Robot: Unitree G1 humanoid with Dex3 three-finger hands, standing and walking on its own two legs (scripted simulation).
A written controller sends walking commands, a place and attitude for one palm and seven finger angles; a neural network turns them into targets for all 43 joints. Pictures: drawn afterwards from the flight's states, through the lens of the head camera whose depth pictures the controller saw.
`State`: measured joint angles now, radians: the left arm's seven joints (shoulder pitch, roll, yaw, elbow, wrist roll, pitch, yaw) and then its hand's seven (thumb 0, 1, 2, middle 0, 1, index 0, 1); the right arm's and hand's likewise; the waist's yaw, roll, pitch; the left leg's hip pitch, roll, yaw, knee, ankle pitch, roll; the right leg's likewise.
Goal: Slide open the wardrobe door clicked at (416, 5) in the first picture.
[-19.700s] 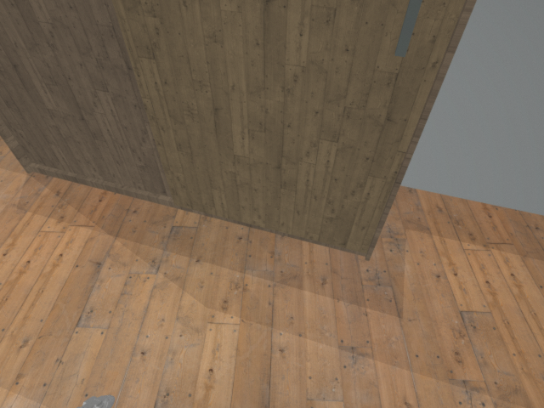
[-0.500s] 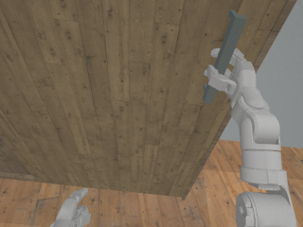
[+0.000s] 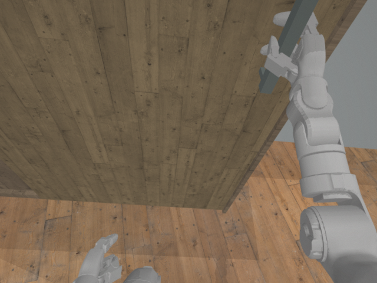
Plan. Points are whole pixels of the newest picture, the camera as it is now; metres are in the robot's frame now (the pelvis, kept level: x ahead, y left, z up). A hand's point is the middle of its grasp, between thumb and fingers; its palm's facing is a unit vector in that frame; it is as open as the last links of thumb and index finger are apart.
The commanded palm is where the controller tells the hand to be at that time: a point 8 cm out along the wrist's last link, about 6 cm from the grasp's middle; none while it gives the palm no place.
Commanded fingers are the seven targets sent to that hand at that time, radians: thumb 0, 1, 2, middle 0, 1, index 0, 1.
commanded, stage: step sideways, sliding the door along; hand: right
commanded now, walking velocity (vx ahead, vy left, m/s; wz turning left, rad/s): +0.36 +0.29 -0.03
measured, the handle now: (284, 33) +0.50 -0.14 +0.27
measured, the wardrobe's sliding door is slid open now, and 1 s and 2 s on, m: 0.01 0.21 0.46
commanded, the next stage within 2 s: stop walking and hold the door there in 1.80 s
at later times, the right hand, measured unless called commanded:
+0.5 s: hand (235, 54) +0.46 -0.05 +0.25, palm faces +0.17 +0.98 -0.09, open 6.5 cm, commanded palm +0.43 -0.03 +0.25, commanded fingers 0.00 -0.90 -0.90 0.45 1.40 0.45 1.40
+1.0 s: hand (155, 45) +0.47 +0.09 +0.24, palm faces +0.30 +0.95 -0.08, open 6.8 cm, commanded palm +0.44 +0.11 +0.24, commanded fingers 0.00 -0.90 -0.90 0.45 1.40 0.45 1.40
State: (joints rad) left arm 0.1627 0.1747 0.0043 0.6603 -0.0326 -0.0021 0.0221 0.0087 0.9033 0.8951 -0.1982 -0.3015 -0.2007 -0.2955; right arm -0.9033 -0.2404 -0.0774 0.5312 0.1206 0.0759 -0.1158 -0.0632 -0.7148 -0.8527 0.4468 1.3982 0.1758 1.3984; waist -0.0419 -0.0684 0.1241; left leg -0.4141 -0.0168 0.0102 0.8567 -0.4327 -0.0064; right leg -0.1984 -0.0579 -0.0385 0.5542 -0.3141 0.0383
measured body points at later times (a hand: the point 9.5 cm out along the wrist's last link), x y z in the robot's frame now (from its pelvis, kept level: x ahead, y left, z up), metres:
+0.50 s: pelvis +0.04 +0.13 +0.00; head +0.12 +0.11 +0.44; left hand +0.25 +0.31 -0.11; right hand +0.44 -0.10 +0.25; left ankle +0.10 +0.31 -0.67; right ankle +0.02 -0.08 -0.73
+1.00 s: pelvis +0.09 +0.30 +0.00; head +0.18 +0.28 +0.44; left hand +0.33 +0.47 -0.11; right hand +0.44 +0.04 +0.25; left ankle +0.16 +0.45 -0.69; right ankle +0.04 +0.09 -0.73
